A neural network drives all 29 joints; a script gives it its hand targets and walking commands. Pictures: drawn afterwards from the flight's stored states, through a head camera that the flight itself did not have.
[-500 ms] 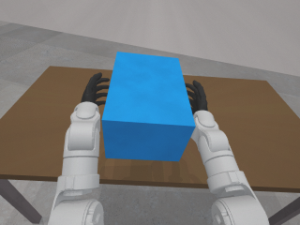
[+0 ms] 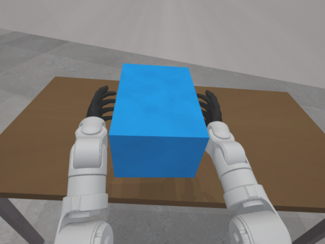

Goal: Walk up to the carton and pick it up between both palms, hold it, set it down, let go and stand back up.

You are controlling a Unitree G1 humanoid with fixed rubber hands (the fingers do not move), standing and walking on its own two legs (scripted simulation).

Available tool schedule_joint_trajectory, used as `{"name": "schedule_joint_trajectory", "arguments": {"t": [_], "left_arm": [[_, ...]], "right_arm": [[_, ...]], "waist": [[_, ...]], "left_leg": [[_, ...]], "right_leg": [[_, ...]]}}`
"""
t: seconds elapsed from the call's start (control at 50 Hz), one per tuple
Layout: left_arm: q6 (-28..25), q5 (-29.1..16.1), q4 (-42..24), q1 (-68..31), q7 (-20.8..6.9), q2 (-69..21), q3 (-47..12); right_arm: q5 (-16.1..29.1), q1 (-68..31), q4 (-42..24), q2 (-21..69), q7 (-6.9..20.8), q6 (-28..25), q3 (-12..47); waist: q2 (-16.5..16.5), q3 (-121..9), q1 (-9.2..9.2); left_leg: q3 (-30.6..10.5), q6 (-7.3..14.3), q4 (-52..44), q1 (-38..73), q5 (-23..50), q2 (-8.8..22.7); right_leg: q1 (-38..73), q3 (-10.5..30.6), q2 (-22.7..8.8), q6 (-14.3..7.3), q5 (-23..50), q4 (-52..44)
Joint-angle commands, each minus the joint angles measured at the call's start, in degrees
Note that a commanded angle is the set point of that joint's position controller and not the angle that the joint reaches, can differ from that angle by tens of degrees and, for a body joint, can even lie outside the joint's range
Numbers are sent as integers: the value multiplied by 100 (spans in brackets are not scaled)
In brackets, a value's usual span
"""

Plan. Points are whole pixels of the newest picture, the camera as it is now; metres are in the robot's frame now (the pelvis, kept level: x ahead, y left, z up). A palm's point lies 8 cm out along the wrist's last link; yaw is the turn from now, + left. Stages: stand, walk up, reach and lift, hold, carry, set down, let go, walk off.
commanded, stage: hold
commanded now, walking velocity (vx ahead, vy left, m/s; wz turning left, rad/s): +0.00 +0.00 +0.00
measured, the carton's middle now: (155, 115) +0.40 +0.01 +0.16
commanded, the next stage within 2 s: none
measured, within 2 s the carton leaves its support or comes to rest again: neither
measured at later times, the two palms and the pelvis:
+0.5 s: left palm (98, 114) +0.36 +0.14 +0.19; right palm (215, 118) +0.36 -0.14 +0.18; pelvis +0.00 +0.00 +0.00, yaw +0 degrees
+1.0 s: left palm (101, 115) +0.36 +0.14 +0.19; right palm (215, 123) +0.36 -0.14 +0.17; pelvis +0.00 +0.00 +0.00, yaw -1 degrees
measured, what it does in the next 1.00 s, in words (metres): stands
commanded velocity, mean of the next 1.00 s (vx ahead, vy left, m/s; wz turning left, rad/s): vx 0.00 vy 0.00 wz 0.00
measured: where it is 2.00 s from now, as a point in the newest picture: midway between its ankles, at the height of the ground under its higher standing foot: outside the picture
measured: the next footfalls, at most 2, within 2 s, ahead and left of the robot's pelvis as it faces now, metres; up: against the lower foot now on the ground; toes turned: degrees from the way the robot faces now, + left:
none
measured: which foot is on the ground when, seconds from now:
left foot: down 0.00-1.00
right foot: down 0.00-1.00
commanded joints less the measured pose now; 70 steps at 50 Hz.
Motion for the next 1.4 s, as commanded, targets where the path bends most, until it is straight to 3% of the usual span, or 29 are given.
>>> {"name": "schedule_joint_trajectory", "arguments": {"t": [0.0,0.04,0.06,0.08,0.1,0.24,0.3,0.32,0.36,0.38,0.48,0.54,0.56,0.62,0.74,0.84,0.88,0.96,1.02,1.06,1.08,1.1,1.12,1.14,1.18,1.2,1.3,1.34,1.38], "left_arm": [[-497,-1003,-730,-3964,-747,-3515,-3317],[-522,-1107,-765,-3762,-716,-3514,-3390],[-594,-1154,-1049,-4155,-702,-3469,-3401],[-548,-1052,-770,-3969,-697,-3425,-3225],[-557,-1120,-933,-4136,-674,-3506,-3388],[-500,-744,-143,-4121,-699,-3258,-2683],[-522,-875,-614,-3905,-679,-3211,-2795],[-516,-919,-446,-3877,-723,-3191,-2836],[-472,-837,-361,-3698,-740,-3286,-2764],[-501,-862,-588,-4176,-746,-3313,-2882],[-432,-813,-566,-3775,-882,-3098,-2815],[-479,-937,-720,-4321,-862,-3353,-3071],[-455,-935,-582,-4128,-849,-3392,-3087],[-384,-656,-419,-3792,-861,-3336,-2775],[-654,-1235,-1263,-4156,-678,-3593,-3631],[-526,-994,-719,-4107,-642,-3318,-3139],[-465,-796,-525,-3786,-686,-3193,-2785],[-508,-1076,-904,-3812,-663,-3518,-3317],[-389,-880,-654,-3531,-700,-3333,-3078],[-376,-910,-783,-3602,-749,-3286,-3065],[-322,-681,-711,-3341,-772,-3098,-2730],[-353,-842,-782,-3637,-786,-3289,-2976],[-291,-655,-692,-3655,-815,-3112,-2752],[-315,-795,-796,-3771,-824,-3284,-2959],[-312,-669,-579,-3863,-874,-3147,-2834],[-326,-735,-917,-3818,-895,-3100,-2836],[-464,-972,-984,-3835,-782,-3243,-3193],[-404,-861,-434,-3839,-804,-3312,-3002],[-487,-969,-716,-4001,-765,-3337,-3109]], "right_arm": [[460,-4599,-2369,3288,570,-606,2321],[510,-4679,-2610,3351,526,-576,2592],[446,-4500,-2404,3388,528,-529,2543],[481,-4483,-2194,3305,525,-494,2590],[468,-4558,-2252,3375,553,-517,2616],[336,-4812,-1949,3410,622,-451,2382],[639,-4858,-2383,3586,563,-489,2687],[624,-4834,-2392,3588,523,-488,2699],[546,-4475,-2056,3458,489,-377,2567],[412,-4278,-1628,3470,492,-364,2413],[463,-4195,-2025,3435,468,-411,2397],[463,-4675,-2112,3355,485,-506,2342],[343,-4252,-1680,3260,504,-433,2181],[207,-4284,-1718,3170,578,-445,2046],[613,-4468,-2514,3538,523,-621,2743],[431,-4386,-2020,3379,582,-432,2559],[340,-4214,-1868,3364,586,-398,2506],[636,-4761,-2856,3408,523,-567,2711],[612,-4575,-2467,3254,529,-450,2771],[602,-4287,-2505,3277,469,-413,2649],[607,-4185,-2306,3299,438,-295,2725],[552,-4122,-2126,3330,458,-325,2603],[488,-4169,-2011,3229,464,-290,2454],[398,-3975,-1870,3218,510,-296,2282],[307,-3781,-1365,3102,552,-257,2011],[369,-3865,-1695,3261,545,-305,2148],[536,-4399,-2407,3315,524,-528,2615],[370,-4613,-2118,3222,520,-476,2369],[432,-4587,-2386,3400,536,-573,2472]], "waist": [[566,-2639,-208],[272,-2869,-144],[275,-2992,-282],[438,-2746,-130],[459,-2934,-224],[115,-2658,133],[205,-2922,295],[73,-3049,109],[218,-2648,143],[366,-2425,-153],[300,-2313,-14],[462,-2428,-173],[565,-2136,-391],[512,-1856,-104],[483,-3379,-194],[361,-2684,52],[165,-2372,120],[273,-3351,-51],[228,-2664,69],[257,-2579,-93],[122,-2238,160],[208,-2297,-88],[269,-2102,56],[280,-1968,-174],[413,-1782,-251],[463,-1865,-60],[465,-2637,-42],[350,-2146,-81],[469,-2520,-63]], "left_leg": [[396,-58,-104,951,1599,-476],[315,-25,10,944,1911,-484],[327,-67,23,1043,1846,-467],[342,-73,-13,1077,1835,-465],[347,-108,35,1120,1820,-465],[498,167,-272,726,793,-508],[478,144,-153,837,1500,-563],[454,116,-111,937,1484,-544],[451,127,-175,837,1326,-547],[440,89,-221,925,1290,-503],[499,77,-300,837,1155,-579],[448,10,-166,925,1388,-508],[359,-36,-173,978,1230,-423],[474,-6,-339,741,901,-428],[387,-122,129,1264,2371,-522],[431,33,-170,851,1046,-477],[424,148,-270,736,903,-468],[337,5,-3,1208,1835,-491],[330,21,-6,1059,1915,-480],[376,26,-32,1037,1930,-497],[366,68,-157,871,1656,-487],[416,1,-168,929,1523,-477],[452,27,-178,840,1326,-489],[442,-29,-221,863,1335,-471],[496,-54,-296,813,1069,-465],[509,-41,-301,811,1226,-488],[386,-25,-59,966,1785,-517],[447,27,-208,767,1140,-493],[490,35,-161,859,1296,-472]], "right_leg": [[-166,-363,553,65,1031,-146],[163,-328,513,154,1541,-158],[91,-334,550,149,1514,-120],[-88,-351,545,132,1263,-162],[-94,-388,542,84,1192,-134],[-194,-298,452,164,509,-278],[179,-187,476,228,1420,-183],[218,-230,495,213,1574,-131],[132,-206,494,196,1299,-197],[-82,-286,471,180,1189,-239],[209,-243,387,209,1283,-280],[-84,-328,489,141,1145,-191],[-241,-391,483,75,838,-274],[-108,-338,463,22,494,-373],[209,-305,555,135,1948,-67],[-205,-276,472,125,592,-242],[-189,-250,424,173,731,-295],[131,-315,550,178,1569,-107],[55,-373,565,176,1501,-154],[172,-270,530,193,1845,-152],[236,-252,533,204,1479,-174],[156,-299,523,146,1366,-193],[13,-255,505,135,1111,-227],[-6,-297,510,126,982,-253],[-254,-339,470,108,693,-271],[-34,-265,445,105,900,-255],[172,-283,497,153,1623,-126],[-136,-324,476,105,799,-251],[-54,-311,469,56,922,-295]]}}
